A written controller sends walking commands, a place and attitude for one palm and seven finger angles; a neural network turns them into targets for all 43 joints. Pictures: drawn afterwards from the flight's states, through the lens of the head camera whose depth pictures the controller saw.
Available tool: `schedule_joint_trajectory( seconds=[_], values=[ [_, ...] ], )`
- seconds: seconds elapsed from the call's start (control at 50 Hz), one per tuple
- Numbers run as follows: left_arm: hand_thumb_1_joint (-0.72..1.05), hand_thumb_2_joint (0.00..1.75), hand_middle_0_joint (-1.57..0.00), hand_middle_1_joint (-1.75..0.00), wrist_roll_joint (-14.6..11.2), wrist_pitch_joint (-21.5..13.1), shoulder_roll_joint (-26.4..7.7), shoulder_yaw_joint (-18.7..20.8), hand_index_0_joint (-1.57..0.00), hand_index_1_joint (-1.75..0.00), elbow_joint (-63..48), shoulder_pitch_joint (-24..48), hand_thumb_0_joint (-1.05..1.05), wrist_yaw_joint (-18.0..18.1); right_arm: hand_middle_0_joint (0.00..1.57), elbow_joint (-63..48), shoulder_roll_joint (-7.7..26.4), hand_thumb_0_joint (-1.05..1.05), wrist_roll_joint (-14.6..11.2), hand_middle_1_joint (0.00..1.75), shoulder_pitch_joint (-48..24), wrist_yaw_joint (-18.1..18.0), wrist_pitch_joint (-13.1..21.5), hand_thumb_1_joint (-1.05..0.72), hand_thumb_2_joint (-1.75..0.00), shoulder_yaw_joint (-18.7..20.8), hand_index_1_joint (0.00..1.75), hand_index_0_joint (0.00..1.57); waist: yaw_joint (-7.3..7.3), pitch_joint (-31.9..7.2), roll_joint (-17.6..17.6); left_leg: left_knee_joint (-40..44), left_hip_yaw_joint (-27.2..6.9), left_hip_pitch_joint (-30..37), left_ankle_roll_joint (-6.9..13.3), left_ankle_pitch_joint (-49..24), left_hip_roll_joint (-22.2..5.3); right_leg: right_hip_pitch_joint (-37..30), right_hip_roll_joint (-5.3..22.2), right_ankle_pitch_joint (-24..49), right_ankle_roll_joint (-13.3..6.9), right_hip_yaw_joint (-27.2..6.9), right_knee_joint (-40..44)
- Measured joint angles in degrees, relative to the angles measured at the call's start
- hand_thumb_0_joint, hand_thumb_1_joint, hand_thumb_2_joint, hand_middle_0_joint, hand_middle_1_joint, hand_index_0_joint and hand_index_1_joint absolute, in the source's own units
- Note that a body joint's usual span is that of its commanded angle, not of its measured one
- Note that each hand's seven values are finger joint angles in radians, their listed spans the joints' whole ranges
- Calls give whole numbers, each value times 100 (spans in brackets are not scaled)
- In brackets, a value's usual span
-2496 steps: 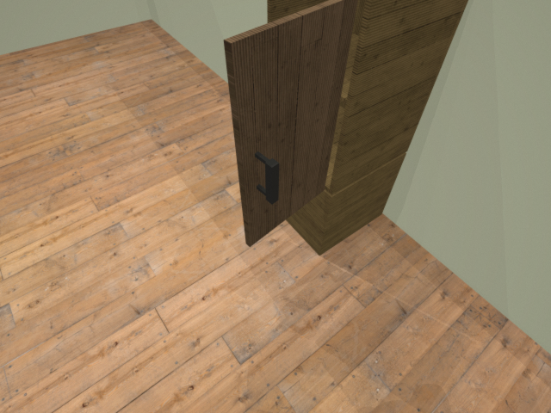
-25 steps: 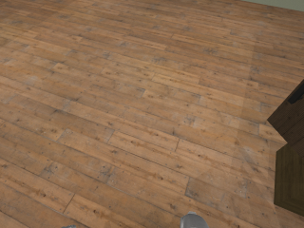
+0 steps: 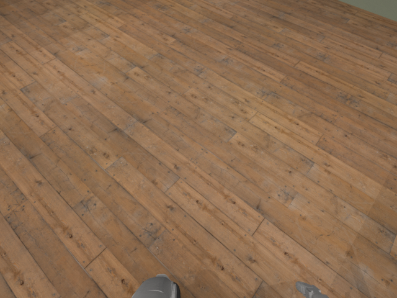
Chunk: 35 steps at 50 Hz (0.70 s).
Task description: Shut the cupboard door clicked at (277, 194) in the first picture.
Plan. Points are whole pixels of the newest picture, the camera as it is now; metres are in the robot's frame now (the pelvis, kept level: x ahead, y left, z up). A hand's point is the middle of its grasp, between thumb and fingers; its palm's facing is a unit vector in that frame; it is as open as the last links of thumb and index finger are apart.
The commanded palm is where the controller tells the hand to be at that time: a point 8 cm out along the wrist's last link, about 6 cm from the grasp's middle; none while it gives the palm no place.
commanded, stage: turn to face it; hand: left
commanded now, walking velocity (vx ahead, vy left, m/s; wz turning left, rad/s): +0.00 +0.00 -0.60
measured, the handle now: out of the picture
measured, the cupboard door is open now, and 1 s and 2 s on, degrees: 45 45 45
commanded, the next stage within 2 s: none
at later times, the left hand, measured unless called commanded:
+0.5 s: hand out of the picture +0.12 +0.17 -0.16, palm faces -0.13 -0.97 -0.22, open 7.4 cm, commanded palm none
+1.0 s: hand (175, 210) +0.32 +0.08 -0.14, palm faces -0.54 -0.79 -0.29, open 7.4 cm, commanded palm none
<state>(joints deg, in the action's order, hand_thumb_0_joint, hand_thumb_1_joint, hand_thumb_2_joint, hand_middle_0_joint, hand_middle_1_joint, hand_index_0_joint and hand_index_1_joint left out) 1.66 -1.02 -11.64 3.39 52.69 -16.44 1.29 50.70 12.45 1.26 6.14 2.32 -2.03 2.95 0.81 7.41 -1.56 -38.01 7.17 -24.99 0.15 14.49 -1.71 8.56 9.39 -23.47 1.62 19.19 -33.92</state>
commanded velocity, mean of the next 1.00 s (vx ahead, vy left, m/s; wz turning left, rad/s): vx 0.00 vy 0.00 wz -0.60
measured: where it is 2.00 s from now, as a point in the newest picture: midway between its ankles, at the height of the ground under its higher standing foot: outside the picture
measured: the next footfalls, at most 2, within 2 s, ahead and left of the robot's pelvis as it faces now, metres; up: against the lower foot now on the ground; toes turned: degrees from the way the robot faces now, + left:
left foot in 0.02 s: +0.11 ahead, +0.11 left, +0.00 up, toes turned +6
right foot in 0.32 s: +0.08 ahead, -0.14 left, +0.00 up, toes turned -11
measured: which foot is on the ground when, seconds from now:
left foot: up 0.00-0.00, down 0.02-0.34, up 0.36-0.60, down 0.62-0.98, up 1.00-1.00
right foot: down 0.00-0.02, up 0.04-0.30, down 0.32-0.62, up 0.64-0.96, down 0.98-1.00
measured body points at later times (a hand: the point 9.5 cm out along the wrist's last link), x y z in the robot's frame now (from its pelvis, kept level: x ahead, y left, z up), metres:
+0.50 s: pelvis +0.06 -0.01 +0.00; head +0.11 -0.03 +0.45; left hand +0.13 +0.22 -0.14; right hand +0.11 -0.27 -0.14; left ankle +0.05 +0.11 -0.68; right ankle +0.04 -0.13 -0.73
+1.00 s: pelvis +0.07 -0.02 +0.00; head +0.12 -0.06 +0.44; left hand +0.35 +0.13 -0.12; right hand -0.04 -0.25 -0.15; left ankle +0.10 +0.12 -0.72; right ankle +0.00 -0.12 -0.73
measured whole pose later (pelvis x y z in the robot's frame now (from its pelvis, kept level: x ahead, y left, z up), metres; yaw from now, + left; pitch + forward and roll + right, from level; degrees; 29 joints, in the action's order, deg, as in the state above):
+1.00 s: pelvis +0.07 -0.02 +0.00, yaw -32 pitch +2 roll -1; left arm 1.4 2.3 -16.0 3.9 47.5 -3.6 -1.9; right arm 52.4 13.8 1.1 15.3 -0.6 -2.0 2.7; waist -1.5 5.9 2.0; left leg -40.9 11.9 -15.5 -2.9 25.0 -9.5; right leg 16.4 0.9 -16.3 -0.3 3.1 -33.1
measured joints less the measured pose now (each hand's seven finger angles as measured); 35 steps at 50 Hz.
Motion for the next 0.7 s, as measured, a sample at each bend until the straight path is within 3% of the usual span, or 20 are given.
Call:
schedule_joint_trajectory(
  seconds=[0.02, 0.06, 0.1, 0.16, 0.26, 0.32, 0.34, 0.4, 0.46, 0.52, 0.58, 0.6, 0.62, 0.66, 0.7],
  values=[
    [92, 89, -20, -30, -29, 23, 7, -7, -20, -30, 18, -122, 0, 2, 20, -80, 57, 1, 24, 30, -15, -1, 74, -91, -90, -37, 30, 20, 50, -72, 115, 327, -65, 183, 180, -501, -67, 159, -36, -139, 40, -57, -418],
    [92, 89, -20, -30, -69, 162, -98, -26, -20, -30, 131, -98, 0, 44, 20, -101, -16, 1, 18, 30, -157, -100, 179, -91, -90, -87, 30, 20, 85, -20, 6, -3, -45, 133, 332, -115, -14, 620, -96, -842, 61, -746, -1503],
    [92, 90, -20, -30, -74, 265, -142, -28, -20, -30, 261, -9, 1, 95, 20, -69, -96, 0, 15, 30, -233, -200, 219, -91, -90, -176, 30, 20, 167, 2, -65, -36, 6, 242, 311, 110, 1, 986, -279, -1025, 51, -1355, -2181],
    [92, 90, -20, -30, -70, 331, -82, -48, -20, -30, 399, 53, 1, 48, 20, 40, -205, 0, 17, 30, -285, -302, 203, -91, -89, -261, 30, 20, 227, -82, -9, 318, 91, 535, 221, 38, -35, 1249, -418, -736, 27, -1742, -2225],
    [91, 90, -20, -30, -30, 367, 110, -52, -20, -30, 394, -7, 1, -106, 21, 216, -337, 0, 7, 30, -287, -295, 53, -91, -89, -275, 30, 21, 252, -245, 240, 542, 283, 827, 137, 73, -296, 1180, -573, -151, 18, -1651, -1176],
    [91, 90, -20, -30, -5, 336, 148, -18, -20, -30, 304, -108, 1, -172, 21, 249, -375, 0, -24, 30, -209, -271, -35, -90, -89, -204, 30, 21, 263, -307, 232, 243, 496, 819, 15, 323, -427, 968, -664, 666, -35, -1614, -384],
    [91, 90, -20, -30, 12, 317, 154, -4, -20, -30, 287, -131, 1, -178, 21, 244, -365, 0, -41, 30, -172, -265, -60, -90, -89, -165, 30, 21, 266, -338, 210, 65, 571, 752, -27, 443, -461, 951, -689, 565, -96, -1694, -295],
    [91, 90, -20, -30, 33, 295, 303, -25, -20, -30, 291, -35, 1, -156, 21, 258, -177, 1, -75, 30, -83, -294, -175, -91, -89, -15, 30, 21, 239, -319, 380, -983, 41, 330, -125, 1359, -265, 1066, -827, 389, -201, -1773, -392],
    [91, 89, -20, -30, 25, 273, 350, 2, -20, -30, 219, 27, 1, -94, 21, 286, -47, 1, -90, 30, -15, -339, -174, -91, -89, 44, 30, 21, 220, -260, 331, -1855, -338, 24, -197, 1395, -4, 980, -917, 638, -206, -1953, -18],
    [91, 89, -20, -30, 26, 287, 265, 47, -20, -30, 177, 91, 1, -68, 20, 253, 4, 1, -110, 30, 72, -377, -115, -91, -89, 59, 30, 20, 183, -255, 168, -1432, -449, 127, -254, 1335, 93, 906, -972, 804, -184, -2182, 276],
    [91, 89, -20, -30, 3, 341, 105, 104, -20, -30, 150, 175, 1, -75, 20, 175, 26, 1, -127, 30, 157, -411, -41, -91, -90, 48, 30, 20, 127, -289, 19, -301, -532, 477, -265, 883, 118, 938, -1039, 824, -107, -2411, 291],
    [91, 89, -20, -30, -17, 368, 49, 121, -20, -30, 141, 199, 1, -81, 20, 140, 43, 1, -127, 30, 200, -416, 6, -91, -90, 37, 30, 20, 98, -315, 7, 242, -554, 672, -249, 548, 85, 982, -1092, 783, -70, -2476, 208],
    [91, 89, -20, -30, -44, 404, -17, 140, -20, -30, 129, 234, 1, -93, 20, 115, 53, 1, -105, 30, 247, -424, 65, -91, -90, 24, 30, 20, 61, -343, -13, 529, -536, 776, -95, 287, 54, 1058, -1140, 713, -49, -2533, 59],
    [91, 89, -20, -30, -49, 485, -178, 175, -20, -30, 126, 392, 1, -117, 20, 89, 11, 1, -41, 30, 319, -441, 122, -91, -90, -27, 30, 20, 32, -304, -125, 454, -364, 831, 75, 346, 26, 1332, -1141, -91, -35, -2485, -794],
    [91, 90, -20, -30, -31, 541, -314, 206, -20, -30, 94, 566, 1, -158, 20, 59, -24, 1, 5, 30, 432, -455, 141, -91, -90, -86, 30, 20, -17, -269, -126, 553, -254, 961, 97, 401, -68, 1644, -1149, -448, 19, -2289, -1871]
  ],
)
